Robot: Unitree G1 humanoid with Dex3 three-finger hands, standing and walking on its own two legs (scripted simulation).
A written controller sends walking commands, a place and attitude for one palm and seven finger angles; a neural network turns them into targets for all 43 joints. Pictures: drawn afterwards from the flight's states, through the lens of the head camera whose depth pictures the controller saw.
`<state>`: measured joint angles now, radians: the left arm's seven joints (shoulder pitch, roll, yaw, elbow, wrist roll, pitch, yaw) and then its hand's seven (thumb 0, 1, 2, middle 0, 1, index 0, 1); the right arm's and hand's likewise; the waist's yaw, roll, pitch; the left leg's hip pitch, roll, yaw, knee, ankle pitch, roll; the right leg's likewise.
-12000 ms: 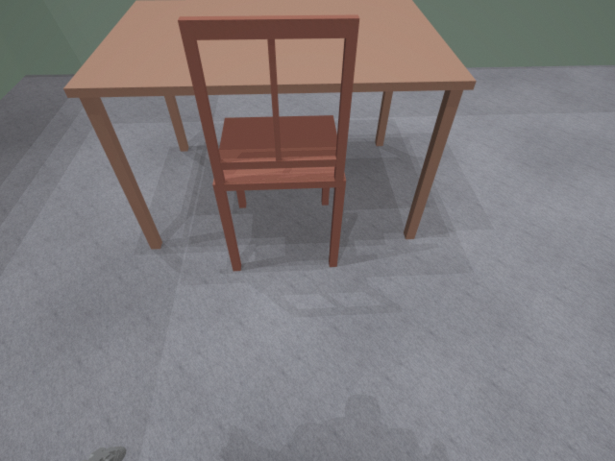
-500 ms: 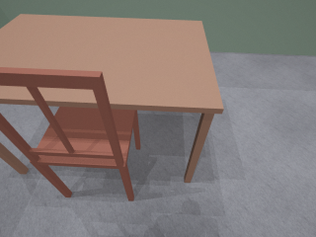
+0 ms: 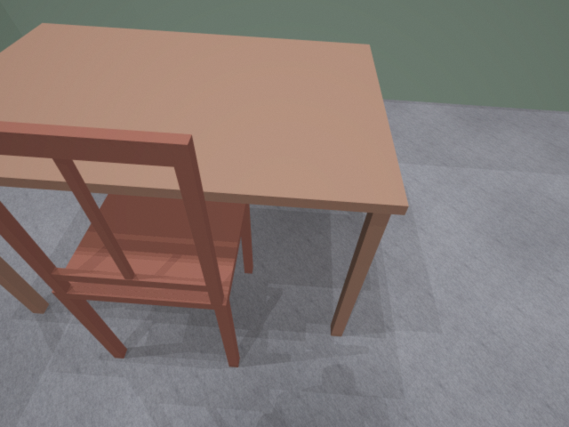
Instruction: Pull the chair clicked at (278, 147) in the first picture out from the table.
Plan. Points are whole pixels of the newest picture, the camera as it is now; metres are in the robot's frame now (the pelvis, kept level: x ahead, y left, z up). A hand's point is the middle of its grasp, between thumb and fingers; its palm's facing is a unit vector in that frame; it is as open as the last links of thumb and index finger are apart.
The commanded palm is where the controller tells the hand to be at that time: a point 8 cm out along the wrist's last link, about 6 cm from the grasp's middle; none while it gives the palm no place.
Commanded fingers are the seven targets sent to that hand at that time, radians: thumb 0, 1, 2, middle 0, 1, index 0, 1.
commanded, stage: raise the hand toward the chair's back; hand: left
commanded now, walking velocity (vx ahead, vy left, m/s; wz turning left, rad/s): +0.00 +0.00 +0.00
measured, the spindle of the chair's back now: (101, 227) +0.45 +0.38 -0.05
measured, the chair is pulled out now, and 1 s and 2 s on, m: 0.00 0.00 0.00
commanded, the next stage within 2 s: none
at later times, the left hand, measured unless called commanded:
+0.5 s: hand out of the picture +0.14 +0.17 -0.09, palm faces -0.04 -1.00 +0.01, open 9.2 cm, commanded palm +0.12 +0.23 -0.06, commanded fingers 0.00 0.39 0.68 -0.15 -0.22 -0.15 -0.22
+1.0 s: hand (153, 401) +0.16 +0.19 -0.05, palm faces +0.03 -1.00 -0.06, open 13.6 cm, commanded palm +0.14 +0.24 -0.05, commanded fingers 0.00 -0.20 0.43 -0.09 -0.13 -0.09 -0.13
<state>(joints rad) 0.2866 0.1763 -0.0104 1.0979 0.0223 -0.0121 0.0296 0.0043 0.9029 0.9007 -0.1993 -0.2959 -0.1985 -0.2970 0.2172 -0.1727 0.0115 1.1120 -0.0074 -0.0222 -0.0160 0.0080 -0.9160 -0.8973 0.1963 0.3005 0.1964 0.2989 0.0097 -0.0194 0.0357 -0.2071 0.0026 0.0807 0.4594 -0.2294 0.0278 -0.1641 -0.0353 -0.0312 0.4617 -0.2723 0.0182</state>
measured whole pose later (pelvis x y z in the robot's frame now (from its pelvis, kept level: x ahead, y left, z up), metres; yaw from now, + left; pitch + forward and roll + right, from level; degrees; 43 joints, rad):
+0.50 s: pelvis -0.05 -0.03 -0.09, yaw +2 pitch +12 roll +0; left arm 0.38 0.22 0.18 0.24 -0.26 -0.52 -0.42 0.01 0.61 0.77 -0.17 -0.25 -0.17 -0.25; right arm 0.14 -0.29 -0.06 0.50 0.00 -0.27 0.03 0.01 -0.91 -0.90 0.20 0.30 0.20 0.30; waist 0.01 -0.06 -0.13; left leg -0.91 0.04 0.03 1.16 -0.46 -0.01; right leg -0.85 -0.03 -0.07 1.18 -0.54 -0.03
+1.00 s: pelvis -0.05 -0.02 -0.10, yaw +2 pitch +13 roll -3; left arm 0.39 0.25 0.23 -0.01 -0.30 -0.35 -0.32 0.00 0.03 0.53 -0.11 -0.16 -0.11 -0.16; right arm 0.27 -0.22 -0.01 0.60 0.02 -0.24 -0.05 0.02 -0.90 -0.90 0.20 0.30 0.20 0.30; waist 0.00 0.04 -0.14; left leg -0.98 0.06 -0.01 1.22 -0.48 0.00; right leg -0.89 -0.01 -0.10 1.19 -0.53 -0.02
